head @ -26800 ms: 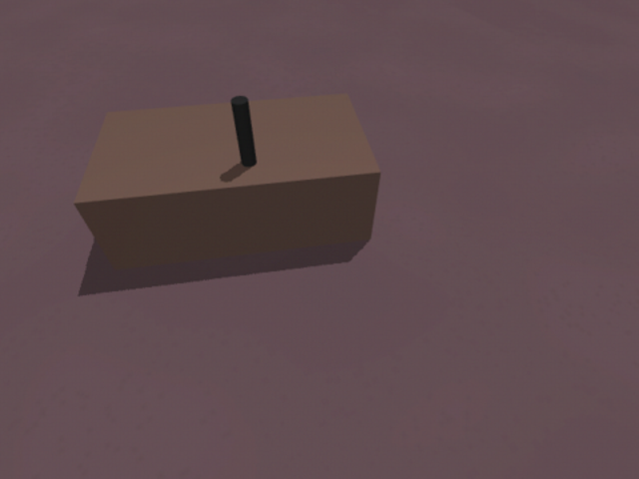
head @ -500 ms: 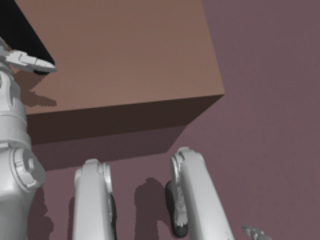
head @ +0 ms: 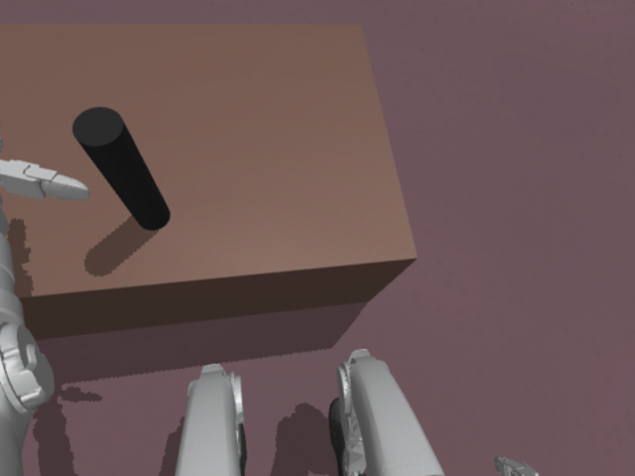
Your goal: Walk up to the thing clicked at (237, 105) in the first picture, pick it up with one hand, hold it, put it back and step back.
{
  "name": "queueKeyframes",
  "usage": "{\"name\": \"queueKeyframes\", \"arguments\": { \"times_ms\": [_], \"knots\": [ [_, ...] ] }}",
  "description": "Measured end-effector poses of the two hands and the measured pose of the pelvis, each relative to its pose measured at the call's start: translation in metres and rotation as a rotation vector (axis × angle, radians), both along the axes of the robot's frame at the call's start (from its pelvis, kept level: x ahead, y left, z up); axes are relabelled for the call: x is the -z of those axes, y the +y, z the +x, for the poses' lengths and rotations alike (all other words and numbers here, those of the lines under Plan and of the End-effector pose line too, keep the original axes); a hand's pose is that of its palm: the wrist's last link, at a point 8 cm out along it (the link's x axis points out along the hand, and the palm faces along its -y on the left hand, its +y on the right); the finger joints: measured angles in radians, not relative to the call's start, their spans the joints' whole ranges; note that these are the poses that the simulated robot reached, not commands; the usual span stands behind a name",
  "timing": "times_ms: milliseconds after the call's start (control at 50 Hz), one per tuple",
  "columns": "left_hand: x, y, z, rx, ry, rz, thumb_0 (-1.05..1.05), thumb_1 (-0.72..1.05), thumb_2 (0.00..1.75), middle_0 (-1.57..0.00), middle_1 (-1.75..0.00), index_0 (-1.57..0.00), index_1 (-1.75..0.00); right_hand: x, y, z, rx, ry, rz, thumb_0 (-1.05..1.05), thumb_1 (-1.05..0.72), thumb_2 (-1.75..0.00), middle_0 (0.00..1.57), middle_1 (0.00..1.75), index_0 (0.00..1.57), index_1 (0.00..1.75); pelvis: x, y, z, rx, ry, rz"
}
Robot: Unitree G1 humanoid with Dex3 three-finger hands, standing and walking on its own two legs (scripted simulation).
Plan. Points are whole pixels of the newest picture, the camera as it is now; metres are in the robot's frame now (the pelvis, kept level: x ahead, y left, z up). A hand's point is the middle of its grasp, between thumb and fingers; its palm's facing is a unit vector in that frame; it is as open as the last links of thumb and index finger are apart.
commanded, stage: home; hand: left
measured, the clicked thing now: (131, 180) +0.53 +0.22 -0.10
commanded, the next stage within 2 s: none
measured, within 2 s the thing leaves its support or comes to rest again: neither
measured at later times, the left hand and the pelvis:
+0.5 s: hand (16, 246) +0.37 +0.27 +0.05, palm faces +0.18 -0.92 -0.35, open 17.6 cm; pelvis +0.05 +0.01 +0.13, yaw +2 degrees
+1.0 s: hand (86, 450) +0.20 +0.18 +0.07, palm faces +0.19 -0.95 -0.26, open 17.4 cm; pelvis +0.06 -0.01 +0.15, yaw +4 degrees
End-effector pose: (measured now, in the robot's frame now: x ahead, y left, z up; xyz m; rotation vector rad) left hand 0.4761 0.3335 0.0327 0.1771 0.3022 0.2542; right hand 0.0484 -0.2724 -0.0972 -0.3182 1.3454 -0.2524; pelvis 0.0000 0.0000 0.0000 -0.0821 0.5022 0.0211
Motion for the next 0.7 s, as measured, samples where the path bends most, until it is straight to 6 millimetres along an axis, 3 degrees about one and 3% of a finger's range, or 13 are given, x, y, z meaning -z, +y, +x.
{"name": "queueKeyframes", "arguments": {
  "times_ms": [180, 280, 340, 440, 540, 700],
  "knots": [
    [-0.055, 0.043, -0.032, -0.19, 0.134, 0.093, -0.02, -0.55, 0.03, -0.06, -0.04, -0.06, -0.03, -0.066, 0.004, 0.003, 0.003, 0.001, -0.007, 0.0, -0.9, -0.9, 0.2, 0.3, 0.21, 0.3, -0.063, -0.001, 0.016, -0.02, -0.083, 0.006],
    [-0.073, 0.049, -0.054, -0.212, 0.223, 0.147, -0.01, -0.57, 0.03, -0.06, -0.04, -0.05, -0.04, -0.088, 0.006, 0.003, 0.012, 0.015, 0.011, 0.0, -0.9, -0.9, 0.2, 0.3, 0.21, 0.3, -0.089, 0.002, 0.027, -0.023, -0.128, 0.01],
    [-0.074, 0.037, -0.067, -0.175, 0.275, 0.159, -0.01, -0.57, 0.03, -0.05, -0.04, -0.05, -0.04, -0.1, 0.008, 0.01, 0.012, -0.016, 0.026, 0.0, -0.9, -0.9, 0.2, 0.3, 0.21, 0.3, -0.102, 0.005, 0.034, -0.024, -0.158, 0.017],
    [-0.056, -0.002, -0.102, -0.101, 0.371, 0.109, -0.01, -0.57, 0.03, -0.05, -0.04, -0.05, -0.04, -0.118, 0.011, 0.035, 0.037, -0.114, 0.035, 0.0, -0.9, -0.9, 0.2, 0.3, 0.21, 0.3, -0.121, 0.007, 0.043, -0.02, -0.212, 0.029],
    [-0.049, -0.038, -0.143, -0.076, 0.384, 0.039, -0.01, -0.55, 0.04, -0.06, -0.05, -0.05, -0.05, -0.138, 0.016, 0.072, 0.028, -0.242, 0.032, 0.0, -0.9, -0.9, 0.2, 0.3, 0.21, 0.3, -0.136, 0.006, 0.05, -0.018, -0.271, 0.041],
    [-0.063, -0.063, -0.205, -0.073, 0.371, 0.024, -0.01, -0.53, 0.06, -0.06, -0.05, -0.06, -0.05, -0.159, 0.031, 0.139, -0.058, -0.445, 0.052, 0.0, -0.9, -0.9, 0.2, 0.3, 0.21, 0.3, -0.147, 0.002, 0.055, -0.025, -0.341, 0.057]
  ]
}}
